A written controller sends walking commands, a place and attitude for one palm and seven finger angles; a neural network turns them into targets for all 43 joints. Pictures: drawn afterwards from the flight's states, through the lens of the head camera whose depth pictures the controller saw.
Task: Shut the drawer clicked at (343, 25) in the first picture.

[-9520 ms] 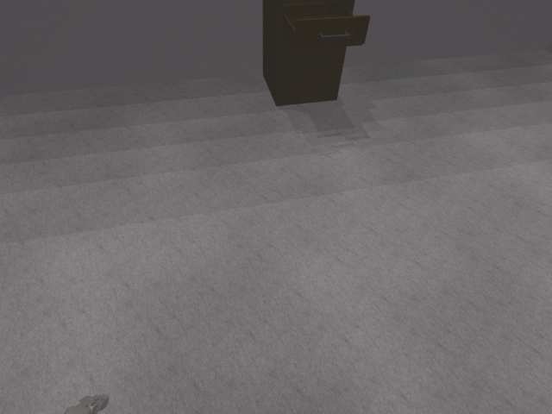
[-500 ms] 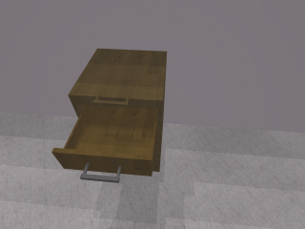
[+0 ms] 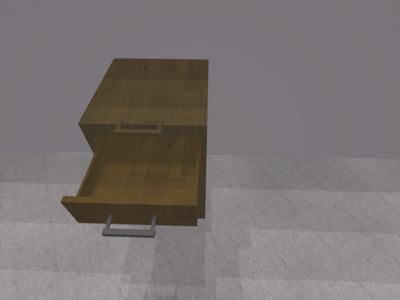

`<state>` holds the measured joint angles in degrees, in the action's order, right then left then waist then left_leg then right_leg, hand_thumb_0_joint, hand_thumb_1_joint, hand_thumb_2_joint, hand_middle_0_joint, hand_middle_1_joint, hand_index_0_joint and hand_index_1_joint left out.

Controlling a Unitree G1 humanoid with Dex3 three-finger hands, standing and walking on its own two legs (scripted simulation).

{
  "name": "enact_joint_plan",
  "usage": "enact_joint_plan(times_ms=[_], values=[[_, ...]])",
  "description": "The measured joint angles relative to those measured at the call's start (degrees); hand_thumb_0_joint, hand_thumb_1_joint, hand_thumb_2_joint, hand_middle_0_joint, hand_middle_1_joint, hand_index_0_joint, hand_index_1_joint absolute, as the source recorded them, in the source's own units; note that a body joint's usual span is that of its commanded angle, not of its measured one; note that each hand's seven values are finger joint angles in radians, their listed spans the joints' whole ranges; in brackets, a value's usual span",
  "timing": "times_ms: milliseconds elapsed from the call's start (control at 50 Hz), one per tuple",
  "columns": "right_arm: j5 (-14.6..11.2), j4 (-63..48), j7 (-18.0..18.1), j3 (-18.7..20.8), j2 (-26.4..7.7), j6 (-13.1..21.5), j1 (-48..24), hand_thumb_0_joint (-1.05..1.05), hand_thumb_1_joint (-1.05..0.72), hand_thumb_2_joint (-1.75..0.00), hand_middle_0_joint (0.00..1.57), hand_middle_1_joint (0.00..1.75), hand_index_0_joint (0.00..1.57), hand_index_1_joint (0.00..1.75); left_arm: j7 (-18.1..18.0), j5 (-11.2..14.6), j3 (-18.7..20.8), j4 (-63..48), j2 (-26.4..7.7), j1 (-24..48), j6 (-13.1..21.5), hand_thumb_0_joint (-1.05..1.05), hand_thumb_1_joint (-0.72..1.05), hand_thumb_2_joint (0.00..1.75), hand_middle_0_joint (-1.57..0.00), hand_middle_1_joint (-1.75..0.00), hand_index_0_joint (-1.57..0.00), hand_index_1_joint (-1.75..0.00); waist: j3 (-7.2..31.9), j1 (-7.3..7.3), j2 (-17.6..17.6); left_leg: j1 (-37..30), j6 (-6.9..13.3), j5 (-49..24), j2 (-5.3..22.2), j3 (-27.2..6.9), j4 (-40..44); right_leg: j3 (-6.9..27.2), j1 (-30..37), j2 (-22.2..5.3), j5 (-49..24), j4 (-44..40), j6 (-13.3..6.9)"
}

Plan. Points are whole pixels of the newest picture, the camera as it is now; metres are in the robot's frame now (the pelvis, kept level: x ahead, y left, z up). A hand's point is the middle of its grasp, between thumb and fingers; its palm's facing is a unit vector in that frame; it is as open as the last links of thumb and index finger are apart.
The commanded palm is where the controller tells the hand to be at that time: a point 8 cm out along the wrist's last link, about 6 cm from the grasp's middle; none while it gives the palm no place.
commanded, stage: look again from close up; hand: left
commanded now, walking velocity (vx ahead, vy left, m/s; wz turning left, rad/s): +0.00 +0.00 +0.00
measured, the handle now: (130, 225) +0.36 +0.22 -0.21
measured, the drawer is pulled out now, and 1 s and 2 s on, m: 0.26 0.26 0.26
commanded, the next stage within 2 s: raise the hand and make a fist in 0.32 s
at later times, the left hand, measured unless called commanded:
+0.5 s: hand out of the picture +0.06 +0.21 -0.14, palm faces +0.17 -0.96 -0.21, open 7.2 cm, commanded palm +0.09 +0.24 -0.07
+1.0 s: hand out of the picture +0.13 +0.18 -0.08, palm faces +0.07 -0.99 -0.08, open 5.1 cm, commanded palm +0.11 +0.23 -0.08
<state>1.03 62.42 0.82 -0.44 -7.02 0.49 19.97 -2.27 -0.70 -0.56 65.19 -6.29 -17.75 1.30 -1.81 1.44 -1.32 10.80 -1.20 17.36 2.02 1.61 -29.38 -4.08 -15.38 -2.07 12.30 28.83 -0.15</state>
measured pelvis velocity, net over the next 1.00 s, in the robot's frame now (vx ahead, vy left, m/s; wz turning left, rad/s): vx -0.03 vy -0.02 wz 0.05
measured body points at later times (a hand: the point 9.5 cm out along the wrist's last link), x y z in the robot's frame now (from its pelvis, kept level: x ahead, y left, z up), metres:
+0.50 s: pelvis +0.00 +0.02 +0.00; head +0.00 +0.02 +0.45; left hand +0.05 +0.26 -0.12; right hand +0.02 -0.21 -0.15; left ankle -0.02 +0.13 -0.74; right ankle +0.04 -0.12 -0.74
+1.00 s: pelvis -0.03 -0.02 -0.13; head +0.04 +0.00 +0.31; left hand +0.12 +0.23 -0.08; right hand +0.23 -0.21 -0.18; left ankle -0.02 +0.13 -0.74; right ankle +0.04 -0.12 -0.74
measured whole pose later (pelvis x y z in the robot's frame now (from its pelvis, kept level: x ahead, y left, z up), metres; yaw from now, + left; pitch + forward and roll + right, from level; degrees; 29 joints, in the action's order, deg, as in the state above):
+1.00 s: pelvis -0.03 -0.02 -0.13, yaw +3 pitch +17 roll -1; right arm -0.5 27.9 1.1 2.2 -12.1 15.8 5.6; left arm 17.8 14.2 8.7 -3.5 -11.1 -31.1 32.5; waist 9.1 -3.5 0.4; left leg 61.3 -2.6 36.5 2.1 -4.2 -80.3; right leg -6.7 -64.0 -3.5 30.7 77.3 -2.2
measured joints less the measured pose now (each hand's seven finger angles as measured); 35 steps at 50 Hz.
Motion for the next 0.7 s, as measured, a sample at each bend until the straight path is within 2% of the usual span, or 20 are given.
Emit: enact_joint_plan(times_ms=[200, 440, 460, 480, 500, 540, 580, 640, 700], values=[[0.0, -1.0, -0.2, -0.6, -0.2, 0.3, -0.4, 0.00, -0.91, -0.90, 0.20, 0.30, 0.19, 0.30, 0.1, 0.1, 0.5, -3.2, -2.7, 1.4, -0.7, 0.01, 0.91, 0.90, -0.20, -0.30, -0.20, -0.30, 1.2, -0.64, 1.0, -1.0, 1.2, 0.2, -1.3, 0.3, 0.1, 0.4, 0.8, -1.3, 0.3, 0.3, 1.2], [-0.3, -0.5, -0.3, -0.6, -1.5, 0.5, -2.2, 0.00, -0.91, -0.90, 0.20, 0.30, 0.19, 0.30, -0.1, 0.0, 0.1, -3.4, -2.6, 0.8, -0.6, 0.01, 0.91, 0.90, -0.19, -0.30, -0.20, -0.30, 0.4, -1.11, 1.5, -2.3, 1.9, -0.4, -1.9, 0.9, 1.5, 1.0, 2.1, -1.7, -0.6, -1.4, 2.0], [-1.0, -2.6, 0.0, -0.8, -1.7, 1.0, -1.6, 0.00, -0.91, -0.90, 0.20, 0.30, 0.19, 0.30, -0.5, 2.3, 0.9, -12.3, -2.8, -2.0, -4.7, 0.01, 0.92, 0.90, -0.20, -0.30, -0.20, -0.30, -0.1, -1.14, 1.7, -2.0, 1.9, -0.1, -1.8, 1.0, 0.9, 1.1, 1.8, -1.7, -0.5, -0.8, 2.0], [-1.4, -4.8, 1.0, -1.0, -2.1, 3.4, -0.4, 0.01, -0.91, -0.90, 0.20, 0.30, 0.20, 0.30, -1.1, 4.0, 1.7, -23.1, -3.2, -5.6, -6.4, 0.02, 0.93, 0.90, -0.20, -0.30, -0.20, -0.30, -0.2, -1.60, 2.0, -2.0, 1.8, 0.0, -2.0, 1.3, 0.7, 1.4, 1.3, -1.9, -0.1, 0.2, 1.4], [-1.9, -6.6, 1.7, -0.8, -2.6, 6.4, 0.7, 0.01, -0.92, -0.90, 0.20, 0.30, 0.20, 0.30, -2.4, 5.2, 1.6, -32.4, -3.8, -8.8, -5.3, 0.03, 0.94, 0.90, -0.20, -0.31, -0.21, -0.31, 0.5, -1.77, 2.2, -1.5, 1.8, 0.1, -2.4, 1.4, 0.5, 1.7, 0.2, -2.2, 0.6, 1.5, 0.8], [-2.6, -10.1, 2.3, -0.2, -4.0, 11.7, 1.4, 0.02, -0.92, -0.90, 0.20, 0.30, 0.20, 0.30, -4.0, 7.6, 1.4, -45.5, -4.1, -11.4, -2.2, 0.03, 0.95, 0.90, -0.22, -0.32, -0.22, -0.32, 1.8, -0.89, 1.7, 0.7, 1.9, 0.6, -3.0, 0.8, -1.5, 1.2, -1.6, -3.0, 1.8, 3.7, 0.9], [-2.1, -13.9, 2.1, 0.6, -5.6, 15.0, 0.2, 0.02, -0.92, -0.90, 0.20, 0.30, 0.20, 0.30, -3.4, 8.6, 2.2, -52.2, -3.6, -10.0, 3.4, 0.03, 0.94, 0.90, -0.23, -0.34, -0.23, -0.34, 3.3, 0.43, 0.9, 5.4, 2.1, 1.8, -3.2, -0.2, -5.5, 0.5, -5.4, -3.3, 3.1, 6.8, 1.3], [-1.1, -19.9, 0.5, 2.3, -6.7, 17.8, -3.1, 0.01, -0.92, -0.90, 0.20, 0.30, 0.20, 0.30, 1.7, 10.1, 4.1, -55.8, -2.2, -6.8, 15.6, 0.02, 0.93, 0.90, -0.27, -0.38, -0.27, -0.38, 6.7, 0.93, 1.4, 14.9, 1.8, 4.5, -2.9, -0.1, -13.5, 1.5, -15.1, -3.0, 5.3, 14.4, 0.9], [-0.6, -25.5, -1.6, 4.1, -6.9, 19.0, -6.9, 0.01, -0.91, -0.90, 0.20, 0.30, 0.20, 0.30, 10.2, 11.2, 5.1, -56.9, -0.9, -6.2, 29.1, 0.01, 0.93, 0.90, -0.31, -0.43, -0.31, -0.43, 9.6, 0.65, 2.9, 24.9, 1.2, 8.5, -1.9, 0.4, -23.4, 2.3, -25.3, -2.3, 8.4, 23.8, 0.7]])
